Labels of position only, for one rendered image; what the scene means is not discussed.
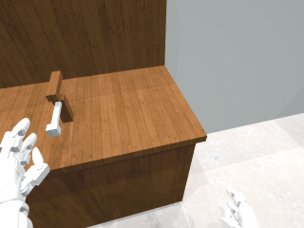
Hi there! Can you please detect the robot left forearm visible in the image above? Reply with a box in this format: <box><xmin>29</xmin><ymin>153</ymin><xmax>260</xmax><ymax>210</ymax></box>
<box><xmin>0</xmin><ymin>200</ymin><xmax>33</xmax><ymax>228</ymax></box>

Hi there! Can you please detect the robot left hand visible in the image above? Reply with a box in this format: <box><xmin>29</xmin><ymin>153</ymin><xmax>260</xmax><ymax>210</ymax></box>
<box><xmin>0</xmin><ymin>118</ymin><xmax>50</xmax><ymax>204</ymax></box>

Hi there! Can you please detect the tap lever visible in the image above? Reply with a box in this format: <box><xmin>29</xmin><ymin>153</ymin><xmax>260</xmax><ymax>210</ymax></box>
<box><xmin>46</xmin><ymin>101</ymin><xmax>62</xmax><ymax>137</ymax></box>

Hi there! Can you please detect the robot right hand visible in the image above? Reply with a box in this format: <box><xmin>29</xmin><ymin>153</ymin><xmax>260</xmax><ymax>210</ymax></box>
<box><xmin>221</xmin><ymin>186</ymin><xmax>259</xmax><ymax>228</ymax></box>

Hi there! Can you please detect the counter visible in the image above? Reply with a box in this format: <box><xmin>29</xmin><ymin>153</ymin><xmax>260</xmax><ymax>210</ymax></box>
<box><xmin>0</xmin><ymin>0</ymin><xmax>207</xmax><ymax>228</ymax></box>

